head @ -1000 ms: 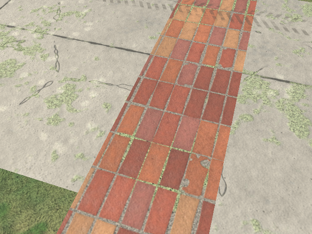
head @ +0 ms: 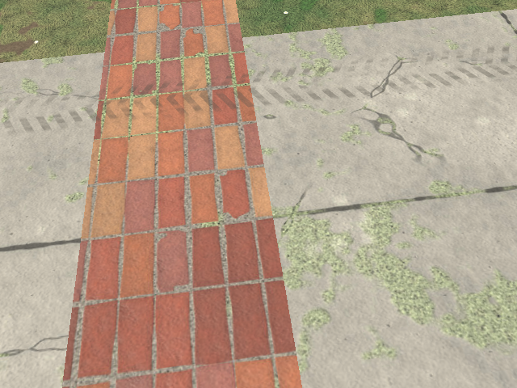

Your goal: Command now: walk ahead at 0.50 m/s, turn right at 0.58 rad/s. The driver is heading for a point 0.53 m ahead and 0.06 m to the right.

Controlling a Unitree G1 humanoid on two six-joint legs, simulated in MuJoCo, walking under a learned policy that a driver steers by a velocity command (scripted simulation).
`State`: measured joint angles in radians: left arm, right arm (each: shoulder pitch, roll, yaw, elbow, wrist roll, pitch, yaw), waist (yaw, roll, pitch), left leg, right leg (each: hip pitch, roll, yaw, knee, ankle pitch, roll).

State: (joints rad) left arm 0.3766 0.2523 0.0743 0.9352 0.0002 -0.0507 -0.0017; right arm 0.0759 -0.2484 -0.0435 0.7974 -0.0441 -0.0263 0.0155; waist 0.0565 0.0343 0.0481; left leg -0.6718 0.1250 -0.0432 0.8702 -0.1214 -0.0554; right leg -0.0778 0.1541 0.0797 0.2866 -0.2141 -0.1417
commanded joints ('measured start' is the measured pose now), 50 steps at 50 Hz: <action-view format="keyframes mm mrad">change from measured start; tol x32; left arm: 1 77 149 30 -44 3 -8 6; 50 -183 61 -42 -116 26 1 7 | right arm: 1 -106 -67 -6 -94 5 -9 5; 11 312 -238 -43 -65 -6 -65 -39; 50 268 -36 2 72 19 77 -39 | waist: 1 22 -89 -9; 12 -104 269 -399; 32 -92 60 18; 38 38 -221 -548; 50 -88 -141 -119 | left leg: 1 -39 -51 41 -93 85 -2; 10 573 -134 25 -422 11 108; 12 1008 351 -658 -548 -208 276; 17 542 142 -200 -662 -60 198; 34 685 117 225 -432 769 148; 36 507 51 262 -52 446 97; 37 228 -55 252 268 -527 64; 50 416 -76 50 -94 -223 44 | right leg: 1 46 -251 219 -48 417 -89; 10 -30 -191 235 377 679 9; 12 -459 24 62 908 -361 60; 13 -551 -77 54 1001 -299 48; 34 -304 -102 -172 264 75 37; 38 459 -622 414 278 1269 -252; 50 -212 -333 44 -46 322 -62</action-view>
